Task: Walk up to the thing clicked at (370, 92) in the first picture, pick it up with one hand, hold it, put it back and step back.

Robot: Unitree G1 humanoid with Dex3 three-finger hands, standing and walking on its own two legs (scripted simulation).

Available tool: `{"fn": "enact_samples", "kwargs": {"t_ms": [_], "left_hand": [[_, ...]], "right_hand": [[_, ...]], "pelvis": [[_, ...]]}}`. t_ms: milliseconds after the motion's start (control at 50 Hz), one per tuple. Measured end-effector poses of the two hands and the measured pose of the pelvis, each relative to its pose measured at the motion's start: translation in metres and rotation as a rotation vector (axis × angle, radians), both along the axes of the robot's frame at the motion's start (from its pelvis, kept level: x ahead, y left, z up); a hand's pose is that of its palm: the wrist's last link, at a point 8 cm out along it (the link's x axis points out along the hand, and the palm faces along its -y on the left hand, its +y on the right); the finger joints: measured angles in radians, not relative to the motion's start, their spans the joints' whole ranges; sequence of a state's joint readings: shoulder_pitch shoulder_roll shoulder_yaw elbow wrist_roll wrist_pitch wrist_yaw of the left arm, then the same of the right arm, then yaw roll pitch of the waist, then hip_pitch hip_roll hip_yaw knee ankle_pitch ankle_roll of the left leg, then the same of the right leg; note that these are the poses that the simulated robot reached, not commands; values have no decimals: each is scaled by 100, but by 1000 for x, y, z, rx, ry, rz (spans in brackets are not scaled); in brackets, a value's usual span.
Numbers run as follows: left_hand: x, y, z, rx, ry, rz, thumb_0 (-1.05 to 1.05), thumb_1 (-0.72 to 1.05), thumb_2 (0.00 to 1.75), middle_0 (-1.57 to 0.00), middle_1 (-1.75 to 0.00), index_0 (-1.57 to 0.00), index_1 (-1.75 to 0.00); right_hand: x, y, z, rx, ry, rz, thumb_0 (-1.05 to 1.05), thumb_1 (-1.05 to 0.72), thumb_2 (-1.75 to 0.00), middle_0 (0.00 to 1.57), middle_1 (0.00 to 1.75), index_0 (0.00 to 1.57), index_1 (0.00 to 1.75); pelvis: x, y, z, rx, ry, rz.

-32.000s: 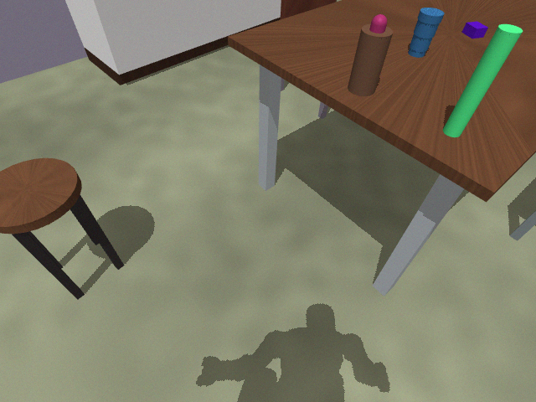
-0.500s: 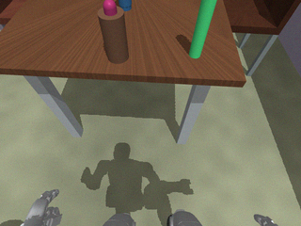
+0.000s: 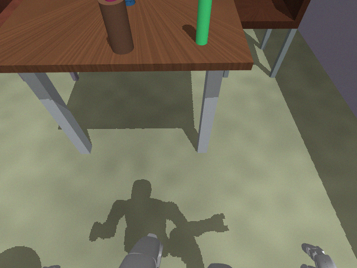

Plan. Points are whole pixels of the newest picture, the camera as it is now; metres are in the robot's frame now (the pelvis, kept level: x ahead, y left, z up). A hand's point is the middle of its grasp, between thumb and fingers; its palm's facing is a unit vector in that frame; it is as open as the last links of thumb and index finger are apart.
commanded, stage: step back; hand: left
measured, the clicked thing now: (116, 20) +0.79 +0.25 +0.10
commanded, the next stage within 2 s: stand in 1.78 s
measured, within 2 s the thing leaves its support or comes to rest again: neither
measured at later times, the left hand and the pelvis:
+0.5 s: hand out of the picture -0.07 +0.26 -0.14, palm faces +0.04 -0.92 -0.39, open 7.3 cm; pelvis -0.16 -0.02 +0.00, yaw +2 degrees
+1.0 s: hand out of the picture -0.26 +0.24 -0.13, palm faces +0.14 -0.89 -0.42, open 7.3 cm; pelvis -0.29 -0.05 +0.00, yaw +7 degrees
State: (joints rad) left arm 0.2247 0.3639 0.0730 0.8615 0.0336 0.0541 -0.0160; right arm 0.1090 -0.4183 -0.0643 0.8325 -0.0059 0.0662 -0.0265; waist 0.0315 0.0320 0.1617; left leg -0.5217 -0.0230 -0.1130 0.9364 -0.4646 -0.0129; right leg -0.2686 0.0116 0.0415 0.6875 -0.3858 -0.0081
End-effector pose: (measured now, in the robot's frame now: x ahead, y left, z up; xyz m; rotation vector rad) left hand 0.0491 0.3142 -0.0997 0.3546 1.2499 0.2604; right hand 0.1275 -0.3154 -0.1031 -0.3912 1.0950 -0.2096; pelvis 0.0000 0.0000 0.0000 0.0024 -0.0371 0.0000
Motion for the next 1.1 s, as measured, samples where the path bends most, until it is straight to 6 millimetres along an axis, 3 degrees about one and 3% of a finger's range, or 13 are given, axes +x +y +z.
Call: {"fn": "enact_samples", "kwargs": {"t_ms": [140,240,320,460,580,720,820,900,1000,1100], "left_hand": [[-22,-5,15,32,-69,2,1,90,89,-20,-31,-21,-30],[-30,5,5,31,-161,6,1,90,89,-20,-31,-21,-30],[-49,6,-1,10,-168,19,1,91,89,-20,-30,-21,-30],[-107,-9,-2,-14,-113,21,0,91,90,-20,-30,-21,-30],[-175,-30,-8,11,-30,3,0,91,90,-20,-30,-21,-30],[-255,-52,12,32,29,46,1,91,89,-20,-31,-21,-30],[-280,-47,19,63,-28,67,1,90,89,-20,-31,-21,-30],[-298,-36,16,67,-83,99,1,90,89,-20,-31,-21,-30],[-321,-31,8,31,-70,125,1,91,89,-20,-30,-21,-30],[-333,-40,3,-2,-61,125,1,91,90,-20,-30,-21,-30]], "right_hand": [[-60,-3,-4,8,74,20,0,-90,-90,20,30,20,30],[-97,6,-11,-5,118,60,1,-90,-90,20,30,20,30],[-125,14,-6,4,120,73,1,-90,-90,20,30,20,30],[-152,1,13,-11,45,68,1,-90,-90,20,30,20,30],[-172,-30,4,-3,-34,64,0,-90,-90,20,30,20,30],[-228,-46,-2,27,23,33,0,-90,-90,20,30,20,30],[-274,-48,-12,27,111,64,0,-90,-90,20,30,20,30],[-300,-40,-17,27,163,94,1,-90,-90,20,30,20,30],[-321,-25,-11,50,134,91,1,-90,-90,20,30,20,30],[-321,-23,-6,68,87,90,1,-90,-90,20,30,20,30]], "pelvis": [[-37,-4,7,23,13,41],[-71,-1,-4,9,8,94],[-101,-1,-3,13,-13,90],[-145,-15,6,-13,1,51],[-190,-38,-5,-15,6,4],[-232,-52,7,26,9,26],[-258,-55,7,24,10,74],[-276,-51,2,15,6,125],[-292,-45,4,28,-11,130],[-296,-52,6,10,-19,112]]}}
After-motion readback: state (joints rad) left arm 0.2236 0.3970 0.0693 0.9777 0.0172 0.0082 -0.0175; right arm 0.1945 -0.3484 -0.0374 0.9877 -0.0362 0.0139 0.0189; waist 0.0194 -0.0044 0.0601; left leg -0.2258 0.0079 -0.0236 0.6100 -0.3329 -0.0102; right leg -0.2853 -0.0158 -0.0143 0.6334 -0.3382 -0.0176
